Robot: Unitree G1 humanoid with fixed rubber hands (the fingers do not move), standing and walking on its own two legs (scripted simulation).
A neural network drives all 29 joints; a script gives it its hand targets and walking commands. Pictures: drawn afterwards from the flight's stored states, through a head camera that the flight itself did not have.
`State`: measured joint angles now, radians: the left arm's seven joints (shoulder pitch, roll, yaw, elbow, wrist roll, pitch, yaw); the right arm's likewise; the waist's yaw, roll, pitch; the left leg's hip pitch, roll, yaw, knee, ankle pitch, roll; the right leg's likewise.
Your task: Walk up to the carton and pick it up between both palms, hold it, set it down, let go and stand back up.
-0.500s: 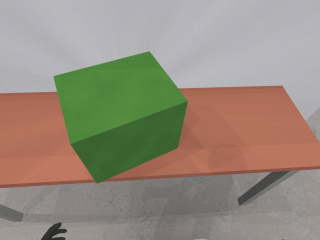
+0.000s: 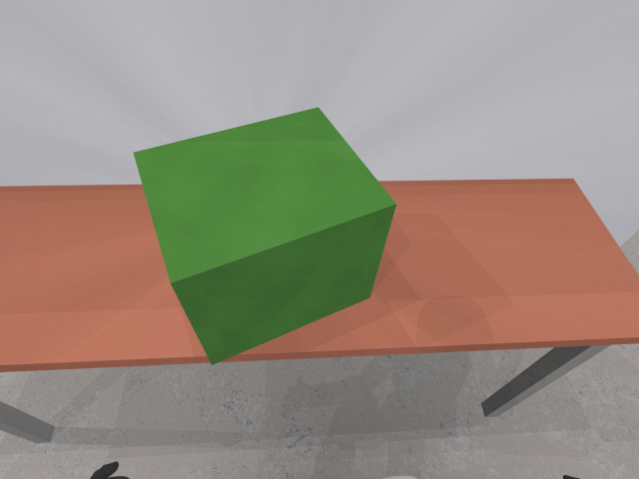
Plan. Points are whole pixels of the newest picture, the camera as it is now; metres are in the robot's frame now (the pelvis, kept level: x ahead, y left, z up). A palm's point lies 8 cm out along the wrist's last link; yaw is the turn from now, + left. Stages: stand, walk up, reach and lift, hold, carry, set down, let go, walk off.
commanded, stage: walk up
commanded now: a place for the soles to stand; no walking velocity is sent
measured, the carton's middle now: (266, 234) +0.44 +0.10 +0.00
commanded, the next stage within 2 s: none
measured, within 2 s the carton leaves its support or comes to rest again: neither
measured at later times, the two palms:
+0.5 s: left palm out of the picture +0.09 +0.26 -0.09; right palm out of the picture +0.08 -0.37 -0.12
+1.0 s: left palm out of the picture +0.09 +0.29 -0.12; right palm out of the picture +0.07 -0.34 -0.10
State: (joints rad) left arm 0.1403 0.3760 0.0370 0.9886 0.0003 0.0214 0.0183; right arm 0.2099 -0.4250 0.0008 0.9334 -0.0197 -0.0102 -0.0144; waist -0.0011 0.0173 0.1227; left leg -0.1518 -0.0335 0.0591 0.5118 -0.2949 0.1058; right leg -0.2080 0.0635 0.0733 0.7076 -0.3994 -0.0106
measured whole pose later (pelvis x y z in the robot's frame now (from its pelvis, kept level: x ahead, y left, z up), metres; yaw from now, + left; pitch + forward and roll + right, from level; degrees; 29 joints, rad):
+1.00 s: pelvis +0.00 -0.02 +0.00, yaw +0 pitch -3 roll -1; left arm 0.12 0.37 0.04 0.98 0.00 0.00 0.02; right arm 0.19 -0.42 0.00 0.93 -0.02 -0.01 0.00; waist 0.00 0.00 0.15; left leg -0.17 -0.03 0.05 0.48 -0.26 0.07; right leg -0.18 0.01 0.07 0.59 -0.42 -0.02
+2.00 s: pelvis +0.01 +0.04 -0.01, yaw +2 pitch -2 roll -1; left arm 0.30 0.38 0.04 0.96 0.00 -0.03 0.08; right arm 0.17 -0.45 0.00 0.83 -0.05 0.10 0.08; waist 0.00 0.09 0.14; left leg -0.37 0.01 -0.01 0.96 -0.41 0.02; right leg -0.17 -0.10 0.07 0.47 -0.28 0.03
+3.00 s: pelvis +0.06 +0.39 -0.01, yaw +9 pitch -2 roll -3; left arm 0.18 0.49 0.05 0.78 0.00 0.11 -0.02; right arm 0.35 -0.42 -0.01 0.85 0.00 -0.05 -0.13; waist 0.07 -0.08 0.19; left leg -0.23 -0.06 -0.19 0.66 -0.37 -0.06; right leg -0.46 0.13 0.17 1.27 -0.37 -0.01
